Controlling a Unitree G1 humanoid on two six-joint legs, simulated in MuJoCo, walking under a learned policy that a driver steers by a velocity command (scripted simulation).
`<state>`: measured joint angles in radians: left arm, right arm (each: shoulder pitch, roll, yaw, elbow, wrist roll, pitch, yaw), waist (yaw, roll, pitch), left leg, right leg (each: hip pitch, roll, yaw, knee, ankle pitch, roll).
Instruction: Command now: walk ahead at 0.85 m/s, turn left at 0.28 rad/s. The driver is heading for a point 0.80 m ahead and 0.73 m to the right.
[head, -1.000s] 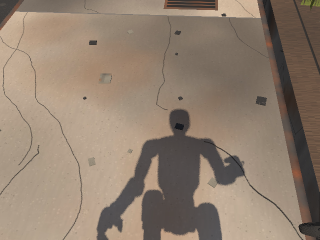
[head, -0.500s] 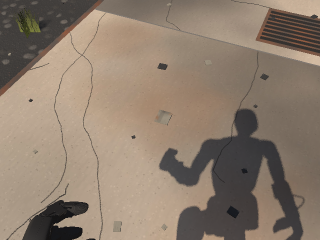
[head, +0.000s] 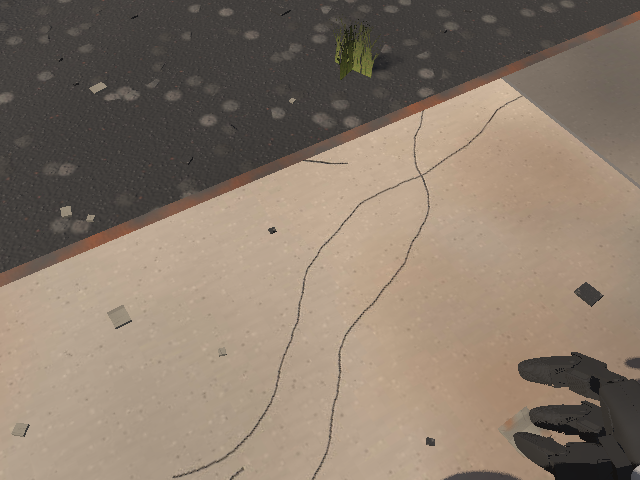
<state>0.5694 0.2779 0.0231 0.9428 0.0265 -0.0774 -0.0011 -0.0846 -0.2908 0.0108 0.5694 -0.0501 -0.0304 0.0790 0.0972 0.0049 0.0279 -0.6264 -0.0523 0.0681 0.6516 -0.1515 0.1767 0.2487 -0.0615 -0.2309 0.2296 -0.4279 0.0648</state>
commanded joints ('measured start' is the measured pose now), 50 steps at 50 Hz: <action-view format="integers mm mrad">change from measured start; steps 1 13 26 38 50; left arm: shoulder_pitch -125 -228 -296 -292 -305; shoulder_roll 230 5 139 202 204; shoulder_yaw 42 -3 71 119 125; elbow -107 -169 -256 -279 -290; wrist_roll -10 -13 -32 -11 13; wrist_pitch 2 49 100 138 128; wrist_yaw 19 -20 5 -2 -16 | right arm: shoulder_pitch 534 307 384 173 146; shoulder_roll -180 -75 -114 -67 -111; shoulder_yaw -79 -49 -61 -48 -57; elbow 133 213 148 68 39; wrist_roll -21 37 5 31 21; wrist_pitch -12 -65 19 65 36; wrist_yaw -45 -78 -119 -121 -138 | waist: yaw -347 -30 -102 -44 -38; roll -92 64 22 -120 61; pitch -231 -44 -133 -95 -53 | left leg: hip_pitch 817 416 12 117 434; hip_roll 17 139 13 -4 321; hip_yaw -97 -24 -174 -193 -369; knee -101 -393 792 183 -396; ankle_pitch -15 886 -345 -184 130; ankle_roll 49 -9 -210 -230 16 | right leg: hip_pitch -438 -651 -367 -482 -801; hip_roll -154 45 -208 25 181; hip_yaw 27 179 786 789 367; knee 756 588 87 33 882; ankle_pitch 1096 323 701 72 -6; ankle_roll -132 -79 -479 -224 -14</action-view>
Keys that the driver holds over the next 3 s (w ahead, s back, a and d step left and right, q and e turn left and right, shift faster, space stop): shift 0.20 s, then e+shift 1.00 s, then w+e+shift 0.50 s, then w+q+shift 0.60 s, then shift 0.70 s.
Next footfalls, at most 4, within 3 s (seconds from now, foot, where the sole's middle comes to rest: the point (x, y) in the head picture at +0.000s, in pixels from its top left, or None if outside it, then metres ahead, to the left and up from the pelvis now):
0.02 left None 0.20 0.06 -0.75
0.44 right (387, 465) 0.48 -0.06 -0.75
0.92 left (303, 436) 0.52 0.11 -0.75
1.52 right None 0.35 -0.07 -0.75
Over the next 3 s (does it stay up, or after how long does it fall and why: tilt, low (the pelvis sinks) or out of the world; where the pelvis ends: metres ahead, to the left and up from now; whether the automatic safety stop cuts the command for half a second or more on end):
stays up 0.71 -0.95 0.02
